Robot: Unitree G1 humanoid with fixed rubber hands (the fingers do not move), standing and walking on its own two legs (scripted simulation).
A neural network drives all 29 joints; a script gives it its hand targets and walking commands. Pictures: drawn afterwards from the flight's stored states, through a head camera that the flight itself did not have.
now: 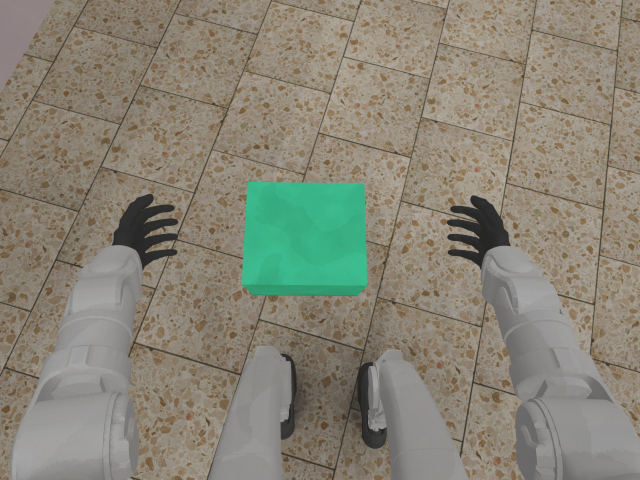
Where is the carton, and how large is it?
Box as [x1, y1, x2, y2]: [241, 182, 366, 295]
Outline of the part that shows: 247,182 241,284 253,294 357,295 366,285 366,256 363,184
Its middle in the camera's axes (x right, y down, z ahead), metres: -0.04 +0.01 +1.02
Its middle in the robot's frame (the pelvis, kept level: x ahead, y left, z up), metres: +0.52 +0.04 -0.58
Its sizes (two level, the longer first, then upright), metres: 0.290 0.255 0.197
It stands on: the floor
